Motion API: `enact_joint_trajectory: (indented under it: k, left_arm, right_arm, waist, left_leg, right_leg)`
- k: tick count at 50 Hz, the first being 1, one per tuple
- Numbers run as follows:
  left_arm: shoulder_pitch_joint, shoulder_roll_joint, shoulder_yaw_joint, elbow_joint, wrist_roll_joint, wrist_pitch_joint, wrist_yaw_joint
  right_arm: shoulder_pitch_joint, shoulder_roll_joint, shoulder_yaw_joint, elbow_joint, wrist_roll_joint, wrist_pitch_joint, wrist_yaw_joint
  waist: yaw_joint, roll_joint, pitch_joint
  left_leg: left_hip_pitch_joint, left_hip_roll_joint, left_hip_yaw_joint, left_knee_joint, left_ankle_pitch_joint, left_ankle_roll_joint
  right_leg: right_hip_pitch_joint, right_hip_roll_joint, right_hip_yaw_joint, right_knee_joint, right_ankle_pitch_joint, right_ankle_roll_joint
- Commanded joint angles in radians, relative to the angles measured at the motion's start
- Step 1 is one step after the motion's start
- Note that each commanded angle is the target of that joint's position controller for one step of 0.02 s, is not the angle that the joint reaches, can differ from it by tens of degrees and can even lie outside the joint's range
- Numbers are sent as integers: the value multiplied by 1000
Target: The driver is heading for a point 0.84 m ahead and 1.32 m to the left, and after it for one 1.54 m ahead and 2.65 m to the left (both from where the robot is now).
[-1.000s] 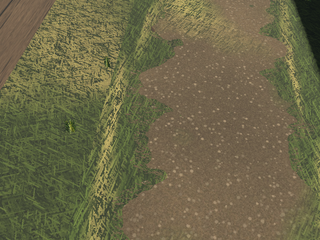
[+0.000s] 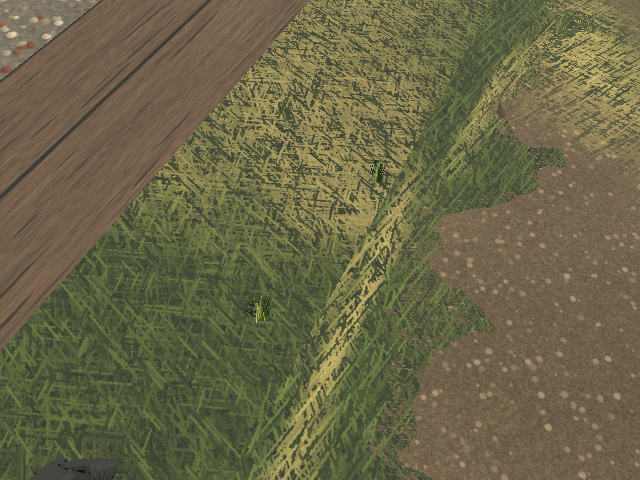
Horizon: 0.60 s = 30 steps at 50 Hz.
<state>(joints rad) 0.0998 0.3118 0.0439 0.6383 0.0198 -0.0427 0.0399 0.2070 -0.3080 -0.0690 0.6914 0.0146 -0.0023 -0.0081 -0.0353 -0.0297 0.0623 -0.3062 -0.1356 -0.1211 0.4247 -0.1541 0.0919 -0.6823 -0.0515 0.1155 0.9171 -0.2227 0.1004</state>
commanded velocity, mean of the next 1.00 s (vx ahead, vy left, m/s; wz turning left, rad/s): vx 0.04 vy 0.00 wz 0.58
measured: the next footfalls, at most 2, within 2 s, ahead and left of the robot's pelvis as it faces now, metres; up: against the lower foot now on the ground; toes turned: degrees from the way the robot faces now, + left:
right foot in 0.18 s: +0.18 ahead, -0.14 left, +0.00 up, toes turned +13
left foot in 0.58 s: +0.07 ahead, +0.11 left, +0.00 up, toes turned +23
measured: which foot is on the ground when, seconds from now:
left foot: down 0.00-0.18, up 0.20-0.56, down 0.58-1.00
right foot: up 0.00-0.16, down 0.18-0.58, up 0.60-1.00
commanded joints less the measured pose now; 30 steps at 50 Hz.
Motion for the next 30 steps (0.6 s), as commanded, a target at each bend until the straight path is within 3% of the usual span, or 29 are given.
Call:
enact_joint_trajectory:
  k: [1,5,7,8,9,10,11,12,13,15,17,21,24,26,28,29,30]
  left_arm:
    - [22,65,18,-54,-9,3,-4]
    - [-24,84,26,-70,-14,-11,-17]
    - [11,92,36,-61,-17,-24,-22]
    - [48,97,41,-49,-16,-31,-22]
    - [75,151,54,-52,-2,-32,-16]
    - [43,214,66,-64,21,-15,-9]
    - [118,164,63,-44,17,-6,-12]
    - [107,118,50,-54,8,-3,-11]
    - [73,88,42,-58,3,3,-10]
    - [24,81,37,-62,-7,16,-4]
    - [23,93,43,-54,3,28,1]
    - [31,126,61,-40,-2,41,5]
    - [19,150,72,-31,-15,44,-3]
    - [17,159,76,-21,-26,43,-8]
    - [5,154,76,-11,-44,44,-8]
    - [51,122,69,11,-43,44,-10]
    - [80,62,53,4,-9,46,-16]
  right_arm:
    - [-29,-159,-43,-71,7,11,-22]
    - [-19,-156,-41,-78,4,28,-24]
    - [-46,-145,-37,-91,11,33,-26]
    - [-68,-133,-32,-102,14,34,-27]
    - [-34,-87,-18,-114,1,32,-25]
    - [80,-53,-11,-110,-5,26,-23]
    - [78,-140,-30,-108,-9,19,-19]
    - [63,-194,-51,-91,-1,24,-18]
    - [45,-190,-56,-76,7,39,-22]
    - [29,-142,-48,-82,12,65,-24]
    - [4,-90,-34,-101,16,69,-20]
    - [-50,-66,-23,-140,7,63,-8]
    - [-49,-78,-26,-150,6,65,7]
    - [-36,-88,-33,-154,6,69,17]
    - [27,-84,-42,-133,5,68,23]
    - [66,-105,-53,-121,1,66,17]
    - [90,-204,-79,-132,1,61,2]
  waist:
    - [23,123,-187]
    - [6,164,-178]
    - [36,187,-171]
    - [64,186,-169]
    - [47,91,-221]
    - [-32,-187,-220]
    - [16,-241,-253]
    - [27,-138,-226]
    - [23,-79,-190]
    - [15,-75,-141]
    - [26,-123,-128]
    - [58,-158,-172]
    - [61,-172,-178]
    - [54,-172,-169]
    - [13,-147,-165]
    - [7,-87,-159]
    - [30,176,-141]
  left_leg:
    - [59,228,-207,-37,355,125]
    - [135,245,-322,34,308,116]
    - [153,224,-366,82,312,87]
    - [122,189,-358,120,264,56]
    - [32,136,-300,243,50,7]
    - [-187,-24,-122,438,-455,-66]
    - [-292,4,-56,661,-570,-121]
    - [-311,49,-56,784,-497,-148]
    - [-322,70,-34,828,-426,-169]
    - [-311,96,1,827,-333,-191]
    - [-278,101,65,738,-284,-200]
    - [-204,151,100,540,-266,-192]
    - [-109,161,135,406,-237,-165]
    - [-63,156,156,305,-207,-136]
    - [57,125,194,110,-76,-85]
    - [162,117,159,22,7,-50]
    - [295,318,-141,-68,262,31]
  right_leg:
    - [133,46,-21,-104,73,9]
    - [168,85,3,-254,-10,-15]
    - [260,91,-1,-409,26,-43]
    - [365,69,-7,-538,166,-66]
    - [535,-95,103,-541,350,-128]
    - [681,-309,333,-512,709,-296]
    - [695,-409,482,-530,722,-409]
    - [666,-365,385,-517,653,-394]
    - [629,-289,265,-510,578,-343]
    - [554,-216,136,-536,478,-299]
    - [530,-171,43,-569,446,-296]
    - [571,-219,-8,-571,440,-325]
    - [547,-243,-36,-573,382,-322]
    - [541,-258,-45,-554,324,-305]
    - [492,-238,-89,-480,238,-248]
    - [411,-201,-141,-391,138,-184]
    - [193,-91,-257,-124,-145,-76]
